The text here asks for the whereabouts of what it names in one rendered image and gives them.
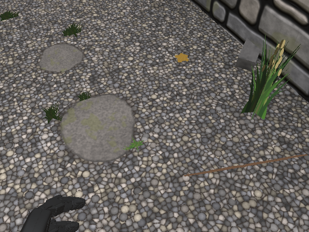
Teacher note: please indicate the left robot hand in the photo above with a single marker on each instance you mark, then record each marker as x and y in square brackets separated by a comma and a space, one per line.
[39, 219]

